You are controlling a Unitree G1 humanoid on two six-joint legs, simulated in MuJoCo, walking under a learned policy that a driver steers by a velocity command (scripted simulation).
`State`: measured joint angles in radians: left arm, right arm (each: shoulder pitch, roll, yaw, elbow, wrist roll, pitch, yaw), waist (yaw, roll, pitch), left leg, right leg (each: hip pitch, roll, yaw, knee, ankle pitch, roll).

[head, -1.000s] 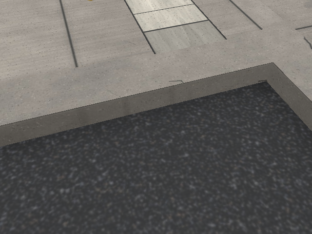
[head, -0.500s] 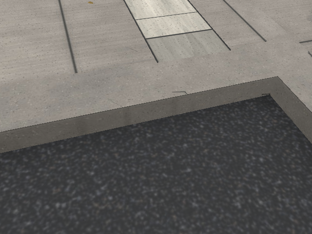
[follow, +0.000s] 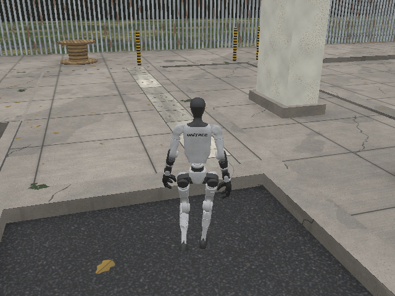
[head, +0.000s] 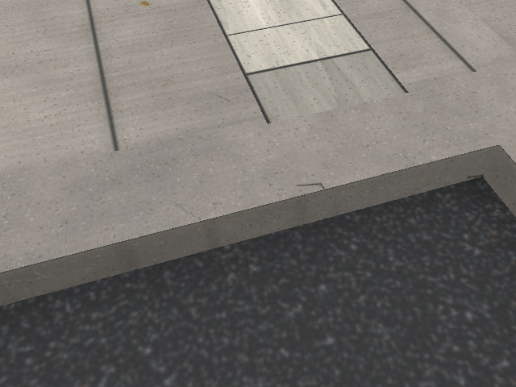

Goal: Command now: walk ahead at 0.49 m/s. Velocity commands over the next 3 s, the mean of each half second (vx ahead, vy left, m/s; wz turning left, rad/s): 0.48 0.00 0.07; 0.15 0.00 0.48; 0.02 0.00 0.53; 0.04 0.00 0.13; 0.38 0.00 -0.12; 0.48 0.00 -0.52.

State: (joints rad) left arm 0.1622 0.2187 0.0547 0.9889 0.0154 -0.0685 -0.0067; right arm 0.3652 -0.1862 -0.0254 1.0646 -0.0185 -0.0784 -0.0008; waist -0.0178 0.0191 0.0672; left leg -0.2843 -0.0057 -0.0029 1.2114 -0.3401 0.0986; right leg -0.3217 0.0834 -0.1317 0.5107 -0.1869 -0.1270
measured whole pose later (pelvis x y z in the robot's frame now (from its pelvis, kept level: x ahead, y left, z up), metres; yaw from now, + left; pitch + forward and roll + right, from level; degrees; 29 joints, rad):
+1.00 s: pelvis +0.42 +0.01 +0.01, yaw +19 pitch +1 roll +0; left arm 0.08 0.24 0.03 0.83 0.00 -0.01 0.05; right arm 0.31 -0.27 -0.09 0.91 -0.02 0.02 -0.02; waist -0.06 0.01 0.05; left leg -0.20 -0.15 -0.20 0.47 -0.26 0.07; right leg -0.35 0.03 0.06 0.61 -0.30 0.01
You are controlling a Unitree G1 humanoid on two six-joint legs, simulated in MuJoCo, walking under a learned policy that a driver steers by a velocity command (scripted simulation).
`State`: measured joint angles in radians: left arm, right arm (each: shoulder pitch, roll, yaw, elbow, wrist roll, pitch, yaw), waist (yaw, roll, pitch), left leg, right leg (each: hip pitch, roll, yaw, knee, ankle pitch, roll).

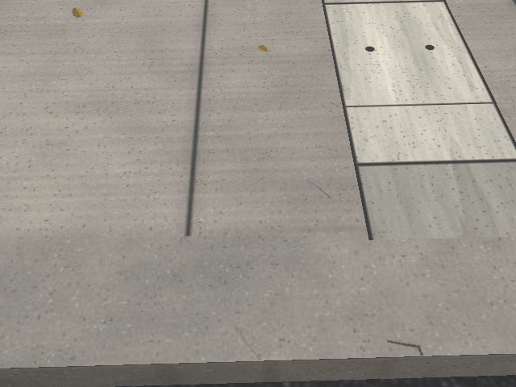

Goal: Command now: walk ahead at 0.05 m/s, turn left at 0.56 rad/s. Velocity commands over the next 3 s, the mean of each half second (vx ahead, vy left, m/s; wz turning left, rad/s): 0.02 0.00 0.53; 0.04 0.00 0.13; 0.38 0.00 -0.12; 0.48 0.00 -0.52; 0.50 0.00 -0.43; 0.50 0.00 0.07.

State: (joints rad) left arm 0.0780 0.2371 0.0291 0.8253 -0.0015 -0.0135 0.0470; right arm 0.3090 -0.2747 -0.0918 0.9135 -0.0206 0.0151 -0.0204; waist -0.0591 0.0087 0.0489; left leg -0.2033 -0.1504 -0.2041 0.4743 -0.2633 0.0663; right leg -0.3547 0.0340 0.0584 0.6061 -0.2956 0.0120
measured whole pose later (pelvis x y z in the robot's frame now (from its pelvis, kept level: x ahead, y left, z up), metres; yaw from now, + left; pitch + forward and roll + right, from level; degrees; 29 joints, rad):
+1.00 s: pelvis -0.03 +0.01 +0.00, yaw +18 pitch -2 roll +0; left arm 0.30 0.23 0.02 1.00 0.02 0.01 0.02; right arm 0.19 -0.23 0.00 0.97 -0.02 0.02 -0.01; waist 0.01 0.01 0.01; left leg -0.20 -0.07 0.00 0.52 -0.35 0.08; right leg -0.11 0.00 0.01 0.43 -0.31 -0.02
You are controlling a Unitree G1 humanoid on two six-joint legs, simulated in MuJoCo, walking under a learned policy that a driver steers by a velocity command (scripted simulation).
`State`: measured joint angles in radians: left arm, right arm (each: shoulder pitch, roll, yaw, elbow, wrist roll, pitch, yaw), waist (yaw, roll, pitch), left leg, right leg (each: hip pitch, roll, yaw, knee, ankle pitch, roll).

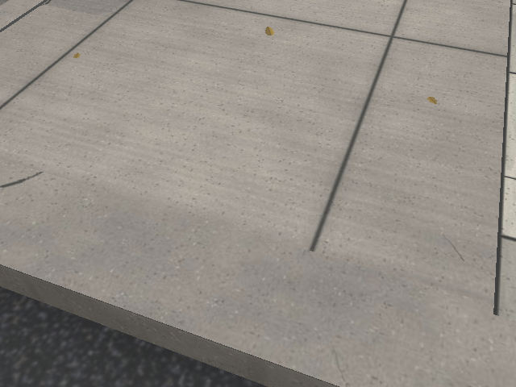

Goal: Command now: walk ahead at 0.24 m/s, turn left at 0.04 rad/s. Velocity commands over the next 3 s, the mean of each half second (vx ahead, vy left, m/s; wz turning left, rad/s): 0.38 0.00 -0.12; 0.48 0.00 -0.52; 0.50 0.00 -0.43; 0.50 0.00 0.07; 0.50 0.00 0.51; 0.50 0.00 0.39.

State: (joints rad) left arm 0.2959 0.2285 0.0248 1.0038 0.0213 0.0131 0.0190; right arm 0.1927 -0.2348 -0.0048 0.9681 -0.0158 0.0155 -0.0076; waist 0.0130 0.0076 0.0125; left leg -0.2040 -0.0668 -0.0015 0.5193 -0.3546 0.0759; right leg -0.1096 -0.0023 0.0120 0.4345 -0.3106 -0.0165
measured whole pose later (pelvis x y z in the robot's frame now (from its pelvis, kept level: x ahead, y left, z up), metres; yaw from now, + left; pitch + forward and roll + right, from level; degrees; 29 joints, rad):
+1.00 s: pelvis +0.39 -0.03 +0.00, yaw -24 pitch +4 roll +1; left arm 0.49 0.19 0.02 1.00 0.02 -0.07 0.02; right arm -0.01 -0.12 0.05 0.59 -0.08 -0.01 -0.02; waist 0.07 0.02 0.01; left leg -1.29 0.08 0.02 2.01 -0.48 0.02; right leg -0.18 0.13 0.15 0.43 -0.31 -0.12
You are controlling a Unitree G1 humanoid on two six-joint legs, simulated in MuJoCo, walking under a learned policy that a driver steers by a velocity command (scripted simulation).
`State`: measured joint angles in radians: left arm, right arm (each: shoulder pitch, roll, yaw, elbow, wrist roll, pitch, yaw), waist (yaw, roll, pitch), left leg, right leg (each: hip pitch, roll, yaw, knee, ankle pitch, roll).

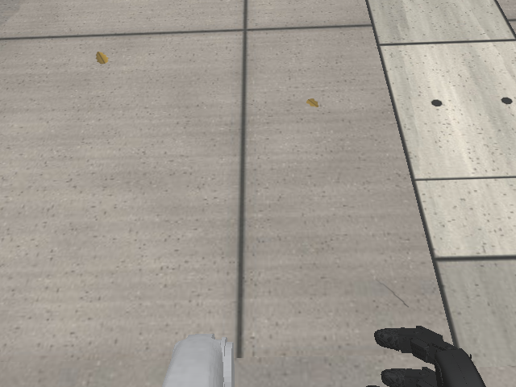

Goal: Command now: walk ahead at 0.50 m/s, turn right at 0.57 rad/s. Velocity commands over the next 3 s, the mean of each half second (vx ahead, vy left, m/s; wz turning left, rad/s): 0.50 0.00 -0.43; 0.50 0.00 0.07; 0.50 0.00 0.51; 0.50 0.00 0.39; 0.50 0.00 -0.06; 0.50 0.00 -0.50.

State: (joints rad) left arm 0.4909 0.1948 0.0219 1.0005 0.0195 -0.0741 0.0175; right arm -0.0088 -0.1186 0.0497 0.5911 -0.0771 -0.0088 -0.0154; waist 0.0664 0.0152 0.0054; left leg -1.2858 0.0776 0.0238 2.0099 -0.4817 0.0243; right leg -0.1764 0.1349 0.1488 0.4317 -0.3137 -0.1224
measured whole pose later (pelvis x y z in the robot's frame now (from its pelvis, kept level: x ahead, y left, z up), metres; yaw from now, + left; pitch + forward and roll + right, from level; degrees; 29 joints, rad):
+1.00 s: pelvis +0.58 -0.05 +0.15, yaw -7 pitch +1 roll -1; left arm 0.43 0.20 0.05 0.84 0.02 -0.12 0.00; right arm 0.19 -0.24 -0.07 0.75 -0.03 -0.02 0.04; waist 0.04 0.05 -0.01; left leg -0.71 0.07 -0.03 0.92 -0.05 0.03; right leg 0.00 0.07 -0.16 0.21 -0.25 -0.08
